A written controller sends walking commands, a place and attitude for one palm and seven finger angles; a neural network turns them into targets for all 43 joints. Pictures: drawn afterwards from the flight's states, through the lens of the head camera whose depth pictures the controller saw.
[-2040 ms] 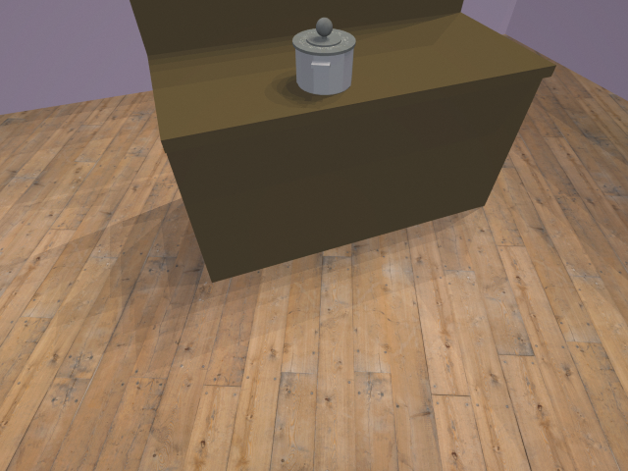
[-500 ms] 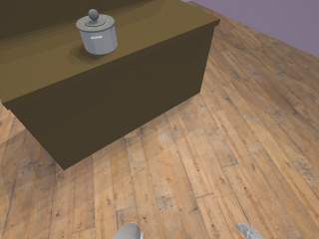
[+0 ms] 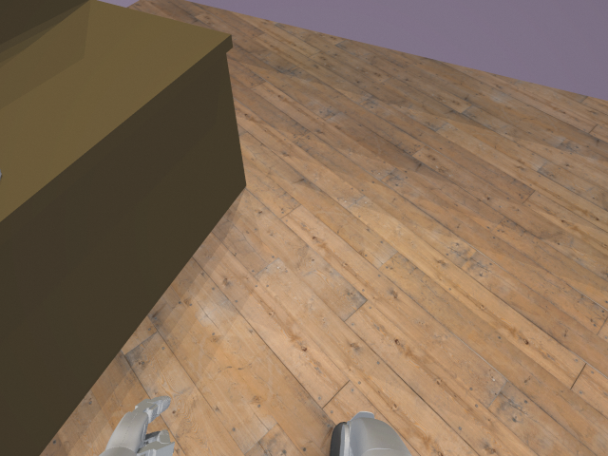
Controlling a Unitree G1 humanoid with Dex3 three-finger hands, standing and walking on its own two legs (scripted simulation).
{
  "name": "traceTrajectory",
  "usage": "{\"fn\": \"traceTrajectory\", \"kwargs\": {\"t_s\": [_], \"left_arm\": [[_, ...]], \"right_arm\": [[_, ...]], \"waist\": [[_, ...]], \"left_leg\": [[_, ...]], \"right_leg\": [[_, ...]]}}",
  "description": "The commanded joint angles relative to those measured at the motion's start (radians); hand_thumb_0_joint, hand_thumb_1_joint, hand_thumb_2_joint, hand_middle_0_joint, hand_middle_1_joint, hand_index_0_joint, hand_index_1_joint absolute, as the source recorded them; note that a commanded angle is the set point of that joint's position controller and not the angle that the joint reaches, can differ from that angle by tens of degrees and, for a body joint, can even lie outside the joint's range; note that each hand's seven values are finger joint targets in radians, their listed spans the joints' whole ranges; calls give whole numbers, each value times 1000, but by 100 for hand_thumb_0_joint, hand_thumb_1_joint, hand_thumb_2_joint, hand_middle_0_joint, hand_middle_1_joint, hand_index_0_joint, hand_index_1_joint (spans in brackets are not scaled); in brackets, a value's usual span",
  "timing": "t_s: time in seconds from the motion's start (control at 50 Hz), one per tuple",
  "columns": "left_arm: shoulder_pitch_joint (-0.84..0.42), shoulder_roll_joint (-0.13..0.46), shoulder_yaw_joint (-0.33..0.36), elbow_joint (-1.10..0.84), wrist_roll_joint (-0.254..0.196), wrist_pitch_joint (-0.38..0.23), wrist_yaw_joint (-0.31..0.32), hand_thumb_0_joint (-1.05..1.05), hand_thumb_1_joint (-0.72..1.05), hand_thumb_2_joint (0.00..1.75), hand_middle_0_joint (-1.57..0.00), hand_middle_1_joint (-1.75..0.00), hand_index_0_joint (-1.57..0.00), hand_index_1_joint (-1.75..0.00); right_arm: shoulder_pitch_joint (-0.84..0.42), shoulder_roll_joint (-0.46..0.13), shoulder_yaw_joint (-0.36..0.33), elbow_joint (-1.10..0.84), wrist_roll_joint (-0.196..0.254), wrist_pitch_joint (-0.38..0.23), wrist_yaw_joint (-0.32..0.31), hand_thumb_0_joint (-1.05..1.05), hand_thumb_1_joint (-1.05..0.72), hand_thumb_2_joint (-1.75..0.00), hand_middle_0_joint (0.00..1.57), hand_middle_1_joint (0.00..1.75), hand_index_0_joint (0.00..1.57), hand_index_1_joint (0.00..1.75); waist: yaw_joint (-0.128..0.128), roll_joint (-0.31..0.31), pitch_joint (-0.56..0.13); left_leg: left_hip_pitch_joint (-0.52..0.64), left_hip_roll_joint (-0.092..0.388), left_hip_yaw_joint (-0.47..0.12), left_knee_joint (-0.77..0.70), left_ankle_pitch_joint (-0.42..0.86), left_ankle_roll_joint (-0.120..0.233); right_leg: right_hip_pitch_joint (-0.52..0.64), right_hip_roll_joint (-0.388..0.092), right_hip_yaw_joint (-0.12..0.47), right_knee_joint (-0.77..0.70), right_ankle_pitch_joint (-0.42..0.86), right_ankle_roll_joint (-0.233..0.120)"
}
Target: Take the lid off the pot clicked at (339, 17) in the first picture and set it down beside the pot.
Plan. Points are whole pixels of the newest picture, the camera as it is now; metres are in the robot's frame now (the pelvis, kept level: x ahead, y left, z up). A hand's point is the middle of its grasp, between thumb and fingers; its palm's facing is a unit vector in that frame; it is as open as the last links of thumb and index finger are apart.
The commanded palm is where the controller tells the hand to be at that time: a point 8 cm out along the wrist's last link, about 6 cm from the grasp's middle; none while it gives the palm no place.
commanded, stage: walk to a spot facing it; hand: left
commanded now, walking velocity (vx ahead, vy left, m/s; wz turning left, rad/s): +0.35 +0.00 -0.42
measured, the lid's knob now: out of the picture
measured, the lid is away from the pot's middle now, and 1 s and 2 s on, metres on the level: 0.00 0.00 0.00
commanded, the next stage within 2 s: turn to face it in 0.82 s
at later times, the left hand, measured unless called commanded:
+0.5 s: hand (178, 387) +0.25 +0.20 -0.17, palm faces -0.06 -0.98 -0.21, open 7.3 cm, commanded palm none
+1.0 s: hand (272, 232) +0.56 +0.06 -0.18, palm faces -0.45 -0.87 -0.22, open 7.4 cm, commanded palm none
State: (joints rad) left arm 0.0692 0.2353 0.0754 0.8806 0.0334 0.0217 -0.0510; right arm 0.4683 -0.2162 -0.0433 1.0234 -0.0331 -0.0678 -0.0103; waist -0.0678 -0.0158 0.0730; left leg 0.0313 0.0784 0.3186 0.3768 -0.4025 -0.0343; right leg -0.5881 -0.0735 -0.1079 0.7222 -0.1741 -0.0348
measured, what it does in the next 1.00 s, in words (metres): walks ahead, turning right: right foot, then left foot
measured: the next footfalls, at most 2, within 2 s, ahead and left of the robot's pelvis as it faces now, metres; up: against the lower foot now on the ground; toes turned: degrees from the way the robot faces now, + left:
right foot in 0.06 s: +0.18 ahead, -0.11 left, +0.00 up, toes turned -9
left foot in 0.50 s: +0.35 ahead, +0.10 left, +0.00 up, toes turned -3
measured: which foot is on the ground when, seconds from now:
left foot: down 0.00-0.06, up 0.08-0.48, down 0.50-0.96, up 0.98-1.00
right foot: up 0.00-0.04, down 0.06-0.50, up 0.52-0.96, down 0.98-1.00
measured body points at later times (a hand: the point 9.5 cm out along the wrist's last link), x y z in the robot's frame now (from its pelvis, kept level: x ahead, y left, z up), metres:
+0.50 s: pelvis +0.22 +0.00 +0.00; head +0.22 +0.02 +0.45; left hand +0.25 +0.26 -0.16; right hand +0.30 -0.25 -0.12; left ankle +0.30 +0.10 -0.73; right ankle +0.14 -0.10 -0.73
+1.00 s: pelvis +0.38 -0.06 -0.02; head +0.42 -0.08 +0.43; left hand +0.59 +0.11 -0.16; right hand +0.22 -0.24 -0.17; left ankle +0.32 +0.10 -0.71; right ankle +0.42 -0.17 -0.74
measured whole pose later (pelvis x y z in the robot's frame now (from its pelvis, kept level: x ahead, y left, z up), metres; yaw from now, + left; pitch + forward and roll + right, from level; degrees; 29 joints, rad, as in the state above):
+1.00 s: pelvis +0.38 -0.06 -0.02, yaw -26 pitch +0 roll +1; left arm 0.12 0.20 0.07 0.93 0.03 -0.02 -0.02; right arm 0.40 -0.17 -0.05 1.04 -0.01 -0.01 -0.01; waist -0.04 0.00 0.11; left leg -0.15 0.19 0.29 0.84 -0.53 -0.05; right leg -0.45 -0.04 -0.16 0.66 -0.19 -0.08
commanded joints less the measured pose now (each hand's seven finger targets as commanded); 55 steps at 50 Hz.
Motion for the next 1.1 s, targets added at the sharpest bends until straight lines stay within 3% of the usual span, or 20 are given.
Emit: {"fn": "traceTrajectory", "kwargs": {"t_s": [0.0, 0.02, 0.04, 0.06, 0.12, 0.18, 0.36, 0.44, 0.46, 0.48, 0.52, 0.6, 0.78, 0.86, 0.92, 0.94, 0.96, 0.98, 1.02, 1.08], "left_arm": [[125, 43, 3, -34, 0, -51, 1, 0, 90, 90, -20, -30, -20, -30], [284, 118, 22, 14, 3, -64, 10, 0, 90, 90, -20, -30, -20, -30], [402, 243, 53, 33, -5, -72, 30, 0, 90, 90, -20, -30, -20, -30], [426, 299, 60, 47, -32, -59, 38, 0, 90, 90, -20, -30, -20, -30], [213, 170, 23, 3, -28, -66, 51, 0, 90, 90, -20, -30, -20, -30], [153, 123, 16, 3, -13, -81, 57, 0, 90, 90, -20, -30, -20, -30], [248, 123, 23, 53, -12, -85, 47, 0, 90, 90, -20, -30, -20, -30], [238, 111, 24, 57, -17, -77, 48, 0, 90, 90, -20, -30, -20, -30], [244, 69, 19, 43, -23, -75, 42, 0, 90, 90, -20, -30, -20, -30], [249, 16, 8, 21, -27, -77, 32, 0, 90, 90, -20, -30, -20, -30], [175, 61, 22, 17, -11, -77, 31, 0, 90, 90, -20, -30, -20, -30], [266, 9, 23, 64, -2, -37, 11, 0, 90, 90, -20, -30, -20, -30], [122, -41, 14, 13, -7, -8, 6, 0, 90, 90, -20, -30, -20, -30], [79, -27, 12, -8, -5, -16, 10, 0, 90, 90, -20, -30, -20, -30], [283, 45, 22, 46, 3, -47, 26, 0, 90, 90, -20, -30, -20, -30], [380, 150, 39, 73, 7, -66, 45, 0, 90, 90, -20, -30, -20, -30], [427, 200, 42, 95, -20, -65, 54, 0, 90, 90, -20, -30, -20, -30], [364, 186, 32, 76, -24, -61, 67, 0, 90, 90, -20, -30, -20, -30], [186, 107, 9, 45, -19, -51, 82, 0, 90, 90, -20, -30, -20, -30], [53, 61, -7, 19, -10, -44, 87, 0, 90, 90, -20, -30, -20, -30]], "right_arm": [[17, -153, -22, -52, 8, -14, -5, 0, -90, -90, 20, 30, 20, 30], [9, -140, -13, -61, 19, -11, 4, 0, -90, -90, 20, 30, 20, 30], [41, -63, -1, -97, 33, -10, 8, 0, -90, -90, 20, 30, 20, 30], [-72, -77, -9, -132, 30, -13, -6, 0, -90, -90, 20, 30, 20, 30], [-121, -92, -16, -109, 13, 8, -3, 0, -90, -90, 20, 30, 20, 30], [-45, -43, -11, -73, 5, 38, -1, 0, -90, -90, 20, 30, 20, 30], [-265, -14, -19, -152, 8, 17, 28, 0, -90, -90, 20, 30, 20, 30], [-176, -59, -28, -125, 9, -4, 14, 0, -90, -90, 20, 30, 20, 30], [-60, -132, -47, -95, 1, -11, 1, 0, -90, -90, 20, 30, 20, 30], [61, -243, -68, -76, -11, -11, -2, 0, -90, -90, 20, 30, 20, 30], [-15, -164, -44, -91, 0, -7, -9, 0, -90, -90, 20, 30, 20, 30], [-144, -63, -14, -105, 14, -28, -15, 0, -90, -90, 20, 30, 20, 30], [-84, -84, -29, -60, 12, -7, -20, 0, -90, -90, 20, 30, 20, 30], [-74, -96, -44, -54, 9, 14, -19, 0, -90, -90, 20, 30, 20, 30], [-89, -113, -43, -62, 19, 20, -12, 0, -90, -90, 20, 30, 20, 30], [-54, -42, -26, -74, 36, 24, -3, 0, -90, -90, 20, 30, 20, 30], [-60, -10, -22, -82, 41, 32, -17, 0, -90, -90, 20, 30, 20, 30], [-76, -8, -14, -79, 40, 43, -25, 0, -90, -90, 20, 30, 20, 30], [-69, -15, -13, -39, 21, 66, -22, 0, -90, -90, 20, 30, 20, 30], [-12, 24, -3, 2, 18, 95, -16, 0, -90, -90, 20, 30, 20, 30]], "waist": [[113, 126, -110], [191, 54, -222], [213, -157, -367], [225, -103, -342], [106, -4, -136], [31, -33, -99], [90, -92, -27], [30, -23, -36], [-20, 126, -94], [-51, 362, -139], [-29, 182, -40], [77, 128, -11], [50, 181, 14], [41, 196, 3], [147, 118, -158], [178, -130, -286], [173, -174, -369], [155, -111, -365], [88, -104, -213], [20, -82, -99]], "left_leg": [[-49, 227, -45, 272, 1029, 98], [-263, 203, -22, 532, 817, 53], [-610, 32, -39, 903, -74, -7], [-721, 16, -207, 1063, -209, 7], [-668, 112, -301, 993, 32, -1], [-550, 110, -272, 812, 56, -18], [-475, 28, -235, 364, 143, -12], [-155, -9, -224, 112, 177, -1], [44, 119, -389, 29, 53, 49], [149, 399, -718, -123, -40, 155], [-26, 416, -731, -202, -143, 193], [-169, 285, -324, -196, 209, 117], [-92, 257, -41, -68, 716, 125], [-70, 276, -20, 43, 786, 112], [-166, 234, -14, 418, 815, 51], [-448, 118, -19, 706, 265, 4], [-527, 17, -154, 926, -258, -18], [-514, 37, -294, 952, -229, -5], [-497, 65, -315, 932, -112, -2], [-406, 63, -288, 757, -36, -6]], "right_leg": [[347, 114, -85, -143, -46, -64], [681, 45, 3, -172, 25, -106], [955, -303, 534, -235, 131, -241], [912, -381, 660, -338, 246, -296], [512, -249, 411, -411, 127, -205], [325, -179, 273, -455, 142, -175], [329, -136, 322, -490, -103, -163], [235, -66, 290, -307, -57, -105], [98, 15, 230, -79, -67, -63], [-88, 126, 66, 261, -361, -3], [-170, 32, 147, 525, -286, -3], [-73, -37, 123, 507, -76, 36], [-38, -15, -11, 130, -10, 66], [77, 33, -49, -2, -21, 34], [485, 64, -53, -196, 138, -7], [773, -188, 239, -187, 566, -96], [790, -379, 413, -208, 926, -218], [681, -367, 389, -276, 765, -230], [450, -307, 306, -379, 346, -178], [235, -252, 103, -436, 160, -117]]}}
